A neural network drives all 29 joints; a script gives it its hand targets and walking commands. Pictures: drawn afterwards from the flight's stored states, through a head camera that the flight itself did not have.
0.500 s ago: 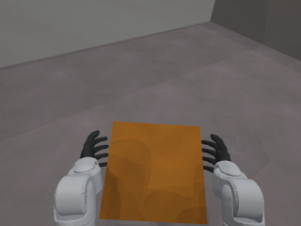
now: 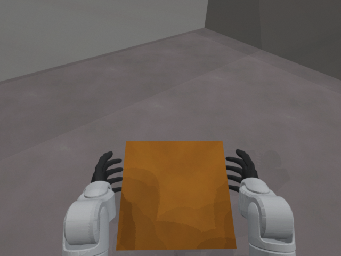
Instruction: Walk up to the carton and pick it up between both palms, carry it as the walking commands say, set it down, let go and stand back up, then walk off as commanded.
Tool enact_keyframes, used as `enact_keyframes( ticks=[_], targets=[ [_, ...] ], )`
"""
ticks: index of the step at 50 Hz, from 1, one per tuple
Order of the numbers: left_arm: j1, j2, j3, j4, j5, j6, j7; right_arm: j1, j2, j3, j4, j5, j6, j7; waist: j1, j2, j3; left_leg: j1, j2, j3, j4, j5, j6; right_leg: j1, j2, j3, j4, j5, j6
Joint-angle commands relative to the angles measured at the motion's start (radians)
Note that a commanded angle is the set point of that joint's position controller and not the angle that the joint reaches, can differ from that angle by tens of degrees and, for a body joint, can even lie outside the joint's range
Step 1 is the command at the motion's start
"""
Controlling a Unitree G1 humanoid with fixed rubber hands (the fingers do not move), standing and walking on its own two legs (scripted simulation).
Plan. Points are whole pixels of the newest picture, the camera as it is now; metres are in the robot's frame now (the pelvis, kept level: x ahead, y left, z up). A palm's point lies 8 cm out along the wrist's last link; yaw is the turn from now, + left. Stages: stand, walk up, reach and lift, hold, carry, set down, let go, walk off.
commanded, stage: carry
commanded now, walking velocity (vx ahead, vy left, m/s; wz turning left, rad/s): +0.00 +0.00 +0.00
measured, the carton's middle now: (174, 194) +0.28 +0.00 +0.01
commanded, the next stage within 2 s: none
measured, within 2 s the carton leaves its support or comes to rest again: neither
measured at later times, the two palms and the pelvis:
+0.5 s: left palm (104, 192) +0.23 +0.14 +0.11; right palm (260, 196) +0.23 -0.16 +0.11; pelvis -0.02 +0.00 +0.01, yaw +0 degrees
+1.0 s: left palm (93, 181) +0.26 +0.17 +0.11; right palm (241, 184) +0.26 -0.13 +0.11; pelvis +0.00 +0.02 +0.01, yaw +0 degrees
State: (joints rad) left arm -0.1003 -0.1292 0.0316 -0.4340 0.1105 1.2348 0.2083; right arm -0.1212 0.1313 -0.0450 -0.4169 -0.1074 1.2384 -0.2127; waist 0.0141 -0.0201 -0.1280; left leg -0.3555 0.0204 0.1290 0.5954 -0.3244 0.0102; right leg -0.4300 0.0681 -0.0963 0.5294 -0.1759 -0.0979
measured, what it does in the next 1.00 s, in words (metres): stands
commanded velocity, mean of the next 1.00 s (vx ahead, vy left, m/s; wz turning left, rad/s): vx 0.00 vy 0.00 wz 0.00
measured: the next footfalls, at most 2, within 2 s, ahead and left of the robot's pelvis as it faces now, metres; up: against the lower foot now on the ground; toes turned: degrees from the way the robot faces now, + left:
none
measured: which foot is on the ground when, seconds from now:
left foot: down 0.00-1.00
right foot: down 0.00-1.00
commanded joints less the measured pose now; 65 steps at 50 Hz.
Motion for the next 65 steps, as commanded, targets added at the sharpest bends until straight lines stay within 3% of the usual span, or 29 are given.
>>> enact_keyframes(
  ticks=[1, 2, 3, 7, 13, 21, 29, 38, 48, 62, 65],
  targets=[
    [-0.401, -0.948, -0.612, -0.105, -0.389, -0.002, -0.261, -0.338, 0.956, 0.564, -0.045, 0.353, -0.016, 0.258, -0.014, 0.124, -0.214, 0.174, 0.167, -0.178, -0.184, 0.010, 0.045, 0.058, -0.182, 0.211, -0.146, -0.003, 0.068],
    [-0.435, -0.952, -0.616, -0.115, -0.396, 0.000, -0.260, -0.342, 0.957, 0.557, -0.044, 0.348, -0.017, 0.259, -0.014, 0.148, -0.192, 0.119, 0.202, -0.210, -0.234, -0.051, 0.051, 0.082, -0.157, 0.182, -0.112, -0.013, 0.064],
    [-0.456, -0.951, -0.617, -0.119, -0.401, 0.001, -0.260, -0.361, 0.958, 0.557, -0.052, 0.348, -0.016, 0.258, -0.014, 0.132, -0.171, 0.068, 0.205, -0.204, -0.251, -0.092, 0.047, 0.110, -0.149, 0.172, -0.115, -0.009, 0.063],
    [-0.430, -0.924, -0.588, -0.071, -0.390, 0.013, -0.254, -0.383, 0.946, 0.558, -0.055, 0.344, -0.002, 0.249, -0.016, 0.017, -0.144, 0.033, 0.103, -0.095, -0.164, -0.061, 0.013, 0.146, -0.199, 0.246, -0.226, -0.106, 0.052],
    [-0.410, -0.924, -0.539, -0.036, -0.367, 0.016, -0.248, -0.418, 0.951, 0.576, -0.058, 0.362, 0.013, 0.250, -0.023, -0.022, -0.138, 0.054, 0.079, -0.094, -0.146, -0.055, 0.017, 0.133, -0.219, 0.272, -0.289, -0.193, 0.056],
    [-0.425, -0.941, -0.526, -0.042, -0.368, 0.008, -0.244, -0.430, 0.971, 0.580, -0.061, 0.374, 0.012, 0.253, -0.025, -0.009, -0.158, 0.065, 0.080, -0.105, -0.161, -0.053, 0.022, 0.146, -0.218, 0.262, -0.279, -0.172, 0.054],
    [-0.441, -0.955, -0.540, -0.052, -0.384, 0.002, -0.247, -0.413, 0.972, 0.571, -0.060, 0.366, 0.003, 0.252, -0.024, 0.014, -0.174, 0.068, 0.110, -0.132, -0.197, -0.023, 0.021, 0.160, -0.200, 0.228, -0.223, -0.071, 0.047],
    [-0.442, -0.959, -0.549, -0.051, -0.391, -0.005, -0.250, -0.401, 0.962, 0.569, -0.061, 0.359, -0.006, 0.251, -0.021, 0.032, -0.189, 0.065, 0.148, -0.163, -0.236, 0.046, 0.015, 0.192, -0.187, 0.194, -0.152, 0.053, 0.044],
    [-0.442, -0.949, -0.540, -0.018, -0.378, -0.035, -0.257, -0.399, 0.948, 0.561, -0.032, 0.344, -0.035, 0.257, -0.016, 0.036, -0.198, 0.091, 0.156, -0.173, -0.231, 0.136, 0.012, 0.192, -0.187, 0.191, -0.122, 0.108, 0.036],
    [-0.472, -0.903, -0.459, 0.154, -0.304, -0.178, -0.285, -0.422, 0.890, 0.472, 0.142, 0.266, -0.175, 0.290, -0.009, 0.033, -0.215, 0.121, 0.148, -0.166, -0.200, 0.202, 0.011, 0.192, -0.190, 0.194, -0.110, 0.140, 0.022],
    [-0.483, -0.913, -0.467, 0.147, -0.304, -0.214, -0.289, -0.432, 0.899, 0.478, 0.135, 0.269, -0.212, 0.295, -0.010, 0.032, -0.225, 0.130, 0.146, -0.163, -0.190, 0.218, 0.012, 0.199, -0.191, 0.192, -0.107, 0.151, 0.020]
  ],
)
